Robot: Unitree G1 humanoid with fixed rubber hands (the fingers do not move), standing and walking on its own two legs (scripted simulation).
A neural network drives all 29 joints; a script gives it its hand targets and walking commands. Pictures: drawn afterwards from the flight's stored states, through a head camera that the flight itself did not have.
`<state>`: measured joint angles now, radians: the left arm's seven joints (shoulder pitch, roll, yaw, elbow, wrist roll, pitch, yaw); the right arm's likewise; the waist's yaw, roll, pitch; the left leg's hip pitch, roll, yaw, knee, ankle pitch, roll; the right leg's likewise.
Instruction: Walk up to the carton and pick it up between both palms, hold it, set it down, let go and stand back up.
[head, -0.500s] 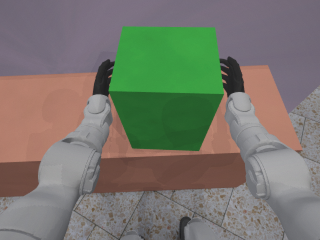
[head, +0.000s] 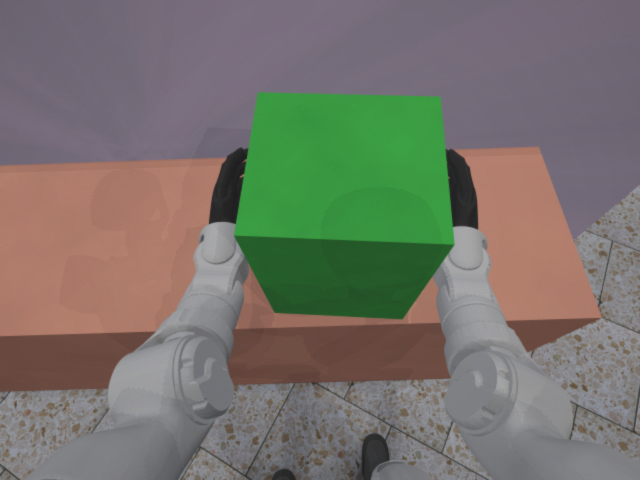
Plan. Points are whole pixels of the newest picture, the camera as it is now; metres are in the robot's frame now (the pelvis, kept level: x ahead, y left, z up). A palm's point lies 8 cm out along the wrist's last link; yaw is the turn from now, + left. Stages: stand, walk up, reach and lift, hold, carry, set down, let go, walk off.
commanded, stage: reach and lift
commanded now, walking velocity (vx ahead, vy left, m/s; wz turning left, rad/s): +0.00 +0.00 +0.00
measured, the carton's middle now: (342, 224) +0.42 -0.04 -0.01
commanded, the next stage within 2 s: none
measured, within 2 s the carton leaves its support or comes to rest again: leaves its support in 1.38 s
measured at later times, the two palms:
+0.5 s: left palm (230, 210) +0.44 +0.11 +0.02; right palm (456, 213) +0.42 -0.18 +0.02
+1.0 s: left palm (230, 209) +0.44 +0.11 +0.02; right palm (456, 214) +0.41 -0.18 +0.02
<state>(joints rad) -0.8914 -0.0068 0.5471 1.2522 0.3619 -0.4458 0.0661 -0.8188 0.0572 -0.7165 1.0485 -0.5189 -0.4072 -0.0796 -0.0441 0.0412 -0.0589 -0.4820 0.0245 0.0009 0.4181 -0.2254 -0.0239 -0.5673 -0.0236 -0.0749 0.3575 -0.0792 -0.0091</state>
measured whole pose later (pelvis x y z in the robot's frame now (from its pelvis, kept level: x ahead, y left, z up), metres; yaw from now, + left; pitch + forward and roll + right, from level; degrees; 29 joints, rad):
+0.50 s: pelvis +0.03 +0.01 +0.00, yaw +0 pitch +14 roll -2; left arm -0.73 -0.10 0.48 1.03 0.39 -0.37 0.08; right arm -0.70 0.03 -0.61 1.06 -0.43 -0.47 -0.08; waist -0.05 0.02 -0.04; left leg -0.37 0.04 -0.01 0.40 -0.28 -0.02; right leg -0.43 0.00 -0.09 0.29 -0.11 0.00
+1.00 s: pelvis +0.03 +0.00 +0.01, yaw +0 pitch +15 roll -1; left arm -0.74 -0.09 0.48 1.04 0.40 -0.37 0.08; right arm -0.70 0.04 -0.61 1.05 -0.43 -0.47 -0.09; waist -0.05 0.03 -0.04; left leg -0.38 0.04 -0.01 0.37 -0.25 -0.02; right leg -0.44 -0.01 -0.09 0.28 -0.09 -0.01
